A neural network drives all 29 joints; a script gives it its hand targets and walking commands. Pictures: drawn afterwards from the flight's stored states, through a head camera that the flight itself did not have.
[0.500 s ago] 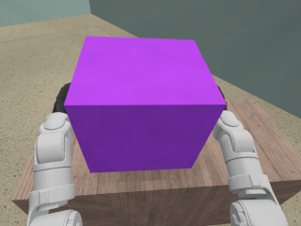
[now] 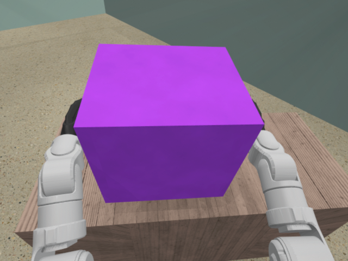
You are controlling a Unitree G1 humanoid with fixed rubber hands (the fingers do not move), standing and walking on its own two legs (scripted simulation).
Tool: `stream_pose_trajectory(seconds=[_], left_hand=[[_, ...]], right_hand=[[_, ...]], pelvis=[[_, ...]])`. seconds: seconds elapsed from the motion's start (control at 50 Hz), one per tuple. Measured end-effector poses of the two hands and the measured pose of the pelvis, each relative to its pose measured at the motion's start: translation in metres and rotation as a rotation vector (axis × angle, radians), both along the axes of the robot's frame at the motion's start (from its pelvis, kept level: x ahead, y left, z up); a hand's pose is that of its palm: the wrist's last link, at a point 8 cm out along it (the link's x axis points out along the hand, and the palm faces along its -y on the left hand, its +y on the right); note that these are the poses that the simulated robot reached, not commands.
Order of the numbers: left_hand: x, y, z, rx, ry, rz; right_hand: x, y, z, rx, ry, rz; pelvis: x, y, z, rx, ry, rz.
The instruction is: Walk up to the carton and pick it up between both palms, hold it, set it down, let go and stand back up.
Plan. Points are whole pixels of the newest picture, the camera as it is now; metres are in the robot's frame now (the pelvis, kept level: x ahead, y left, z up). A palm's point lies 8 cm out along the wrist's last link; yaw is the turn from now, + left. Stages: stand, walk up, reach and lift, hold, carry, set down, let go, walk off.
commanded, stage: hold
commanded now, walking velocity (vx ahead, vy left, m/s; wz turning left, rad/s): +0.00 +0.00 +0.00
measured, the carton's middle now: (165, 125) +0.40 +0.00 +0.13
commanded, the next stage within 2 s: set down in 1.14 s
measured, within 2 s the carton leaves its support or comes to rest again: neither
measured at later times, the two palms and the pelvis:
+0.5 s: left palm (71, 135) +0.34 +0.20 +0.16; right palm (251, 131) +0.34 -0.19 +0.16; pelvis +0.00 +0.00 +0.00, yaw +0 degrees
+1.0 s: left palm (73, 136) +0.34 +0.20 +0.16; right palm (253, 132) +0.34 -0.19 +0.15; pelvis -0.01 +0.00 +0.00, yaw +0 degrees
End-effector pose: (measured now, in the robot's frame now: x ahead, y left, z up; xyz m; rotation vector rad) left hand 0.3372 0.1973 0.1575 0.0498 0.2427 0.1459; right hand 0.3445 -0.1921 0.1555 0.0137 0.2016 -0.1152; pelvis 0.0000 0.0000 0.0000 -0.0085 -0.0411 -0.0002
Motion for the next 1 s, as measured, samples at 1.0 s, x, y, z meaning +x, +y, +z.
stream_pose_trajectory(seconds=[1.0], left_hand=[[0.0002,-0.0004,-0.0022,-0.009,0.018,-0.002]], right_hand=[[-0.0012,-0.0003,-0.0024,-0.004,0.019,-0.006]], pelvis=[[-0.0054,-0.0004,-0.0004,0.002,-0.009,-0.002]])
